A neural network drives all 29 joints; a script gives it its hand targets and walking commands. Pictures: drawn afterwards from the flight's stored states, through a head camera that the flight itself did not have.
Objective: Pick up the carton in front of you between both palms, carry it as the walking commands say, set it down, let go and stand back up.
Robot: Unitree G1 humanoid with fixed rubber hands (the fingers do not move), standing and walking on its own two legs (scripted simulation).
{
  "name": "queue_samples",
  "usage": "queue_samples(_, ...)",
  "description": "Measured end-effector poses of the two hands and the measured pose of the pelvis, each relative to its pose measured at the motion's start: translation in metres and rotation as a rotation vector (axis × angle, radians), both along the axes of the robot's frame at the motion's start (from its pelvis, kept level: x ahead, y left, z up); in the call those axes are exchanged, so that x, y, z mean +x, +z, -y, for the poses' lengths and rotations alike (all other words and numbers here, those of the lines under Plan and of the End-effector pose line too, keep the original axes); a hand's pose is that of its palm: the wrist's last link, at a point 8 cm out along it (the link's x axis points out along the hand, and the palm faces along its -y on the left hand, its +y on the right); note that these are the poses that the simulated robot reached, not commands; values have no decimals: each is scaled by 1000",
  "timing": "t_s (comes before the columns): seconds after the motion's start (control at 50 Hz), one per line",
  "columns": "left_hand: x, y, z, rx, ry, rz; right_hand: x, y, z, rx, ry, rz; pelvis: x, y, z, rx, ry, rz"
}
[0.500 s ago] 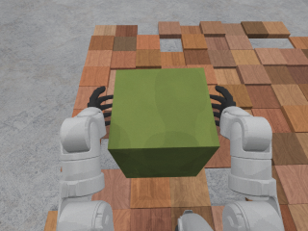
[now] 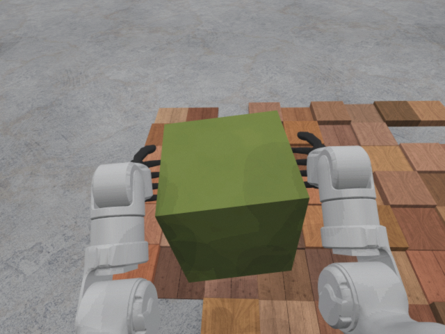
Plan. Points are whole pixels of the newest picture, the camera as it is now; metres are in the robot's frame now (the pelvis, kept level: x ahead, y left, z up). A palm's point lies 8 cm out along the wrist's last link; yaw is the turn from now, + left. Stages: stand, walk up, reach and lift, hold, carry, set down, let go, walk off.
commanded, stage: carry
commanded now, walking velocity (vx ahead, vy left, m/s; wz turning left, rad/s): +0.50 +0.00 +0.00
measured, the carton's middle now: (230, 200) +0.37 +0.01 +0.05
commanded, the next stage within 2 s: none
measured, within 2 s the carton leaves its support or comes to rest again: neither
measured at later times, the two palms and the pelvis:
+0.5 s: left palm (191, 75) +0.69 +0.10 +0.14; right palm (311, 71) +0.70 -0.20 +0.13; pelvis +0.31 -0.04 -0.01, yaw +0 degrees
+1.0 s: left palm (197, 35) +1.02 +0.11 +0.11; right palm (285, 32) +1.01 -0.19 +0.11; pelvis +0.64 -0.03 +0.01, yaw +0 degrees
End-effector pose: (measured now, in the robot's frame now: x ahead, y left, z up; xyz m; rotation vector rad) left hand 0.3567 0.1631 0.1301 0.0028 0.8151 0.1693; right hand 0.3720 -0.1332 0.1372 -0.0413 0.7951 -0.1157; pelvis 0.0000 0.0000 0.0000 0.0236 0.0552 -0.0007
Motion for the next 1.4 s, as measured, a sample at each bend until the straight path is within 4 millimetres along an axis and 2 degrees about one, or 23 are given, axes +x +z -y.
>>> queue_samples(0.1,63,-18,13,0,-69,-56,39,-23,14,-17,-54,-52,60,12,-7,-11,-2,-5)
queue_samples(0.2,128,-21,30,10,-105,-68,91,-27,29,-11,-96,-64,118,26,-6,-29,-7,-31)
queue_samples(0.3,201,-11,45,-1,-98,20,165,-15,45,-3,-106,24,184,21,7,-9,-9,-37)
queue_samples(0.38,265,4,59,11,-78,136,236,-4,59,7,-81,142,248,-5,24,25,9,-18)
queue_samples(0.42,294,9,64,39,-70,174,270,-2,64,24,-64,179,272,-14,29,-5,0,-20)
queue_samples(0.58,369,2,55,33,17,56,373,-5,55,51,-3,62,357,-2,50,8,14,-39)
queue_samples(0.72,445,-13,42,29,51,-2,457,-22,42,44,21,11,447,2,50,1,16,-37)
queue_samples(0.8,501,-23,35,36,39,-1,511,-30,34,34,20,14,509,-2,44,-15,13,-24)
queue_samples(0.88,571,-30,30,22,6,20,572,-31,30,3,2,37,575,-6,37,-5,5,-5)
queue_samples(0.96,635,-29,43,13,-48,7,618,-31,43,-14,-50,26,617,5,31,-7,-4,-27)
queue_samples(1.08,715,-14,75,-6,-100,25,674,-17,74,12,-146,49,682,20,31,-26,-8,-44)
queue_samples(1.18,775,-3,95,-8,-99,59,735,-2,94,23,-163,84,752,20,47,-21,-13,-45)
queue_samples(1.28,833,1,110,27,-69,89,806,-2,110,26,-112,114,829,6,73,-23,-2,-26)
queue_samples(1.32,848,1,112,49,-50,79,830,-5,112,35,-85,102,848,9,78,-25,10,-24)
queue_samples(1.4,865,0,105,43,22,40,866,-5,104,59,-40,63,877,23,86,-1,29,-33)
